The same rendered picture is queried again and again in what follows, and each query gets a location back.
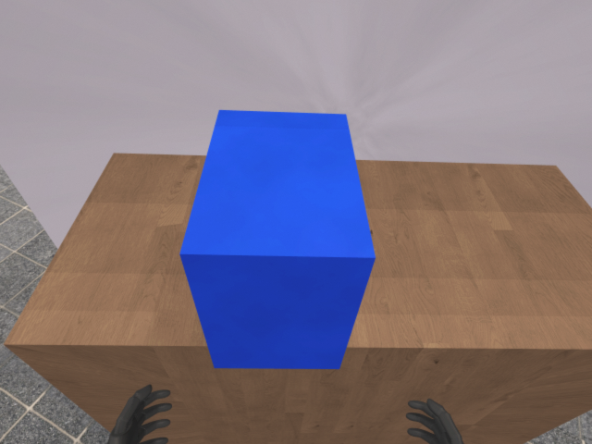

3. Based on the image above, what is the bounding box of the carton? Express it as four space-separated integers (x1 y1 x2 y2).
179 110 376 369

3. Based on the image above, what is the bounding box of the pedestal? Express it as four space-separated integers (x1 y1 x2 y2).
4 153 592 444

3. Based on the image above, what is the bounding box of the robot left hand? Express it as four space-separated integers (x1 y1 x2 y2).
107 385 172 444

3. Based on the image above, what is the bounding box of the robot right hand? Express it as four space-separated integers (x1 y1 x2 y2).
406 399 464 444

